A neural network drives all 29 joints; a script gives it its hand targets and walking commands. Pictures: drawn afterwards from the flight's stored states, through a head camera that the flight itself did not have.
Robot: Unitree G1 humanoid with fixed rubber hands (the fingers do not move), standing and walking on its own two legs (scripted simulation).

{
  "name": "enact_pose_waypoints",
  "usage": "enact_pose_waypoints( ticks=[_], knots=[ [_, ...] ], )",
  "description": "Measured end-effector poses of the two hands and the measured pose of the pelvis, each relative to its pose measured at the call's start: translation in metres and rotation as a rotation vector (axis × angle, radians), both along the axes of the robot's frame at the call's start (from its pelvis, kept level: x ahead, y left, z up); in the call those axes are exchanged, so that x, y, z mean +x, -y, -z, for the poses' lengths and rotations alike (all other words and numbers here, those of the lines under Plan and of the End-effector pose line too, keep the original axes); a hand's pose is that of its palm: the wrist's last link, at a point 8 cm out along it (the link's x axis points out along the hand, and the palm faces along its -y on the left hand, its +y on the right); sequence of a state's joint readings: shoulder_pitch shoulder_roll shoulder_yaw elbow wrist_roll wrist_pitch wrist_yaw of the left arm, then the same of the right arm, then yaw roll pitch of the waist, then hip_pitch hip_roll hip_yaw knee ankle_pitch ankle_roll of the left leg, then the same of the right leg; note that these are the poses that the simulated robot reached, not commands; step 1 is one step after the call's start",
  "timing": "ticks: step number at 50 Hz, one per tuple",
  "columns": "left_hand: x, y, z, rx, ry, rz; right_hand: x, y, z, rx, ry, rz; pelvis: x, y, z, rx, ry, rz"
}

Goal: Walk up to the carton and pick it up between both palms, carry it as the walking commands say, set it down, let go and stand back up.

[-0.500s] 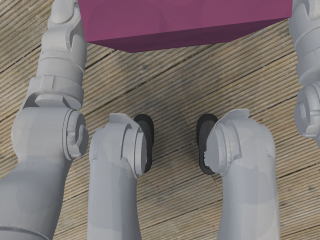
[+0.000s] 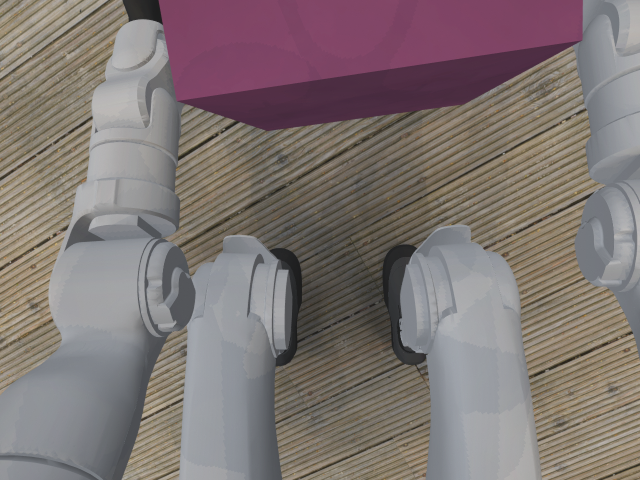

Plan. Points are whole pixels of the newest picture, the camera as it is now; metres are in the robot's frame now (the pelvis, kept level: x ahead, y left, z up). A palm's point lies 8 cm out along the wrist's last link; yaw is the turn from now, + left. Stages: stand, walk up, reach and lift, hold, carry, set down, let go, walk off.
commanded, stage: reach and lift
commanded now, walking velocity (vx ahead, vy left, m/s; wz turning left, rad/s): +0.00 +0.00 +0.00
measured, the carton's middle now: (354, 6) +0.55 -0.04 -0.19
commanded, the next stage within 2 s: none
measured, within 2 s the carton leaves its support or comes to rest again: neither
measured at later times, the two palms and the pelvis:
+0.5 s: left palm out of the picture +0.54 +0.16 -0.06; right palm out of the picture +0.56 -0.22 -0.06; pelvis +0.01 +0.00 +0.05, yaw +0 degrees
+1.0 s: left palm out of the picture +0.52 +0.17 +0.02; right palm out of the picture +0.54 -0.22 +0.02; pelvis +0.01 +0.00 +0.10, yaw +0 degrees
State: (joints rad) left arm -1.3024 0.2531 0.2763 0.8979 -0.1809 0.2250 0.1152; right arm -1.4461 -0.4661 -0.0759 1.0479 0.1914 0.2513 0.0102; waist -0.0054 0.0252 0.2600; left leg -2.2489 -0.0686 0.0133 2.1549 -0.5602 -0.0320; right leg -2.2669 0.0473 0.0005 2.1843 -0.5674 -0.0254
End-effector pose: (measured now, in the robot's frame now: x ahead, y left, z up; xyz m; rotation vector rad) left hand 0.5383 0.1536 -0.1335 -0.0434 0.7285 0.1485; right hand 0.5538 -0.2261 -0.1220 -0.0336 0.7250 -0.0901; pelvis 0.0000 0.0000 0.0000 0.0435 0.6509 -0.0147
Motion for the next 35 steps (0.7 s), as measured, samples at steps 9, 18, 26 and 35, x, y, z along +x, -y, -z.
enact_pose_waypoints(
  ticks=[9,18,26,35],
  knots=[
    [-0.001,-0.006,-0.034,-0.009,0.01,-0.029,0.003,-0.004,-0.029,0.028,0.009,-0.004,0.003,0.003,-0.019,0.013,-0.062,0.008],
    [0.001,-0.01,-0.057,-0.01,0.021,-0.034,0.004,-0.008,-0.048,0.032,0.02,-0.007,0.006,0.004,-0.037,0.012,-0.105,0.002],
    [-0.001,-0.009,-0.076,-0.012,0.016,-0.029,0.001,-0.006,-0.066,0.032,0.014,-0.004,0.01,0.004,-0.053,0.01,-0.141,0.004],
    [-0.009,-0.01,-0.099,-0.011,0.014,-0.033,-0.006,-0.007,-0.089,0.036,0.012,-0.008,0.011,0.004,-0.071,0.009,-0.156,0.007]
  ],
)
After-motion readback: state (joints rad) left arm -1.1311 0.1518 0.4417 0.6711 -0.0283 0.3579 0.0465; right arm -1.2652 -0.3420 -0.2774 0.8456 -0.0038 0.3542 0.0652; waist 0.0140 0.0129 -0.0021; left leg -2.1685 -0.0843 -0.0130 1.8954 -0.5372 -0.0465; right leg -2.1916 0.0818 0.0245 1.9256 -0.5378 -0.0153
